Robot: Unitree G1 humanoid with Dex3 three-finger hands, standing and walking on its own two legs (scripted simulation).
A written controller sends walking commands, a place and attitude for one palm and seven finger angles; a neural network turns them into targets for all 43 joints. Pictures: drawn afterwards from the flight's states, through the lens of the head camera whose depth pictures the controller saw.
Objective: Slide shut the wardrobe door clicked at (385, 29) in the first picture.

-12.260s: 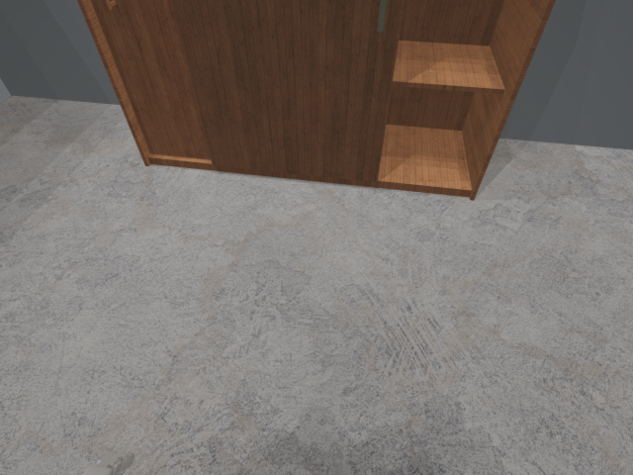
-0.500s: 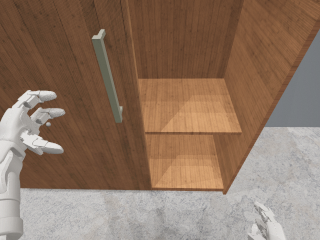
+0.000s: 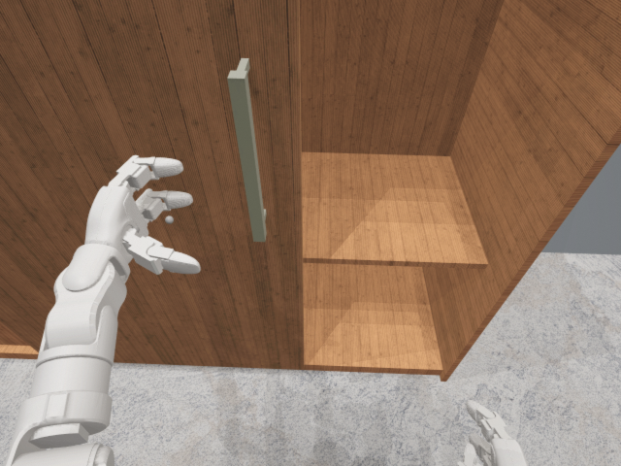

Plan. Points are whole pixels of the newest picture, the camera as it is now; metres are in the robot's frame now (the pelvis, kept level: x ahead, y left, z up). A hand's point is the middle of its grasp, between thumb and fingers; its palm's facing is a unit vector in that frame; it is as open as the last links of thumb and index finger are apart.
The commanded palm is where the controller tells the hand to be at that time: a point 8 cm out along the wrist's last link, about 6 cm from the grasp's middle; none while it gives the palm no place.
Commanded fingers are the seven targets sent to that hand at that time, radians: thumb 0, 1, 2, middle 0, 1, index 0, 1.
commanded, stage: move the hooked fingers beside the handle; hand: left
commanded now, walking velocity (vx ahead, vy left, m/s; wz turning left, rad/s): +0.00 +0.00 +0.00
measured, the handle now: (253, 162) +0.50 +0.12 +0.13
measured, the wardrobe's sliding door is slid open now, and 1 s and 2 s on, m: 0.45 0.45 0.45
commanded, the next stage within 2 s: feel for the door with the fingertips in 1.48 s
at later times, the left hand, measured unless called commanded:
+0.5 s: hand (210, 187) +0.42 +0.16 +0.15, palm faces +0.07 -1.00 -0.02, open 14.0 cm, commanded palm +0.40 +0.22 +0.14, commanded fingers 0.00 -0.50 0.30 -0.30 -1.20 -0.30 -1.20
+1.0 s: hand (212, 185) +0.45 +0.17 +0.13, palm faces +0.08 -1.00 -0.01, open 14.0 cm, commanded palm +0.42 +0.22 +0.14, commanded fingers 0.00 -0.50 0.30 -0.30 -1.20 -0.30 -1.20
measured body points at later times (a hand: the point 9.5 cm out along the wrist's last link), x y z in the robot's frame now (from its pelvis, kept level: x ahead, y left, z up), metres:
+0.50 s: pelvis +0.00 -0.03 +0.00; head +0.02 -0.04 +0.45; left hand +0.41 +0.22 +0.15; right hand +0.11 -0.29 -0.11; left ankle +0.01 +0.08 -0.73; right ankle -0.01 -0.11 -0.73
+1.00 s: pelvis +0.00 -0.03 -0.01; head +0.04 -0.04 +0.44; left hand +0.44 +0.23 +0.13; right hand +0.06 -0.31 -0.12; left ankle +0.01 +0.08 -0.73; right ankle -0.01 -0.11 -0.73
